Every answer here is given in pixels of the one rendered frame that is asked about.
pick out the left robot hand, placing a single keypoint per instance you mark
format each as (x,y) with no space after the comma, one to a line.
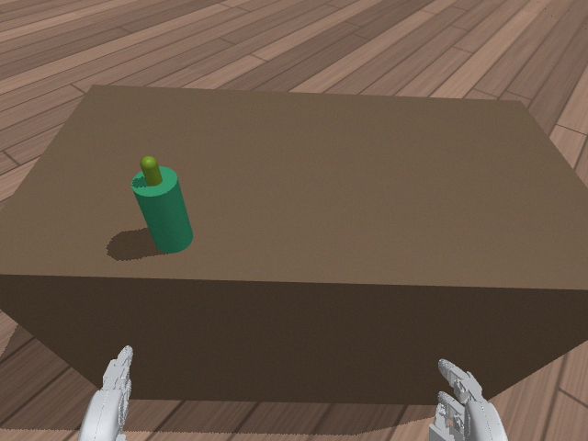
(108,408)

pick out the right robot hand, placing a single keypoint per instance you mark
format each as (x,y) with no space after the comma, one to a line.
(478,421)

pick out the bottle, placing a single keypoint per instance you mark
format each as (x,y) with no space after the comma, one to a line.
(159,195)

